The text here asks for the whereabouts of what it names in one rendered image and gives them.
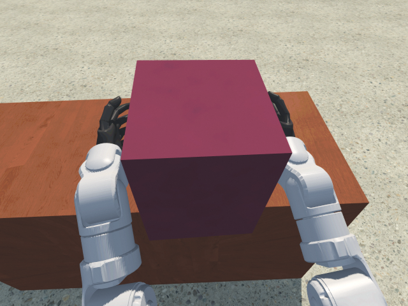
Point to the pedestal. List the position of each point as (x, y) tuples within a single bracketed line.
[(42, 146)]

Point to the carton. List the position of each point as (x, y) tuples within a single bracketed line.
[(203, 147)]

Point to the robot left hand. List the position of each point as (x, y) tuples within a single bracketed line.
[(109, 124)]

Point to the robot left upper arm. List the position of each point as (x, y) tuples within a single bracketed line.
[(132, 294)]

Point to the robot left forearm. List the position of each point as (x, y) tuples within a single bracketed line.
[(104, 221)]

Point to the robot right forearm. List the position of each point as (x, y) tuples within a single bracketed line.
[(326, 240)]

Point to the robot right hand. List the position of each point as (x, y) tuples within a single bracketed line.
[(282, 113)]

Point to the robot right upper arm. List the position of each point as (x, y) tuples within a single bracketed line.
[(349, 287)]

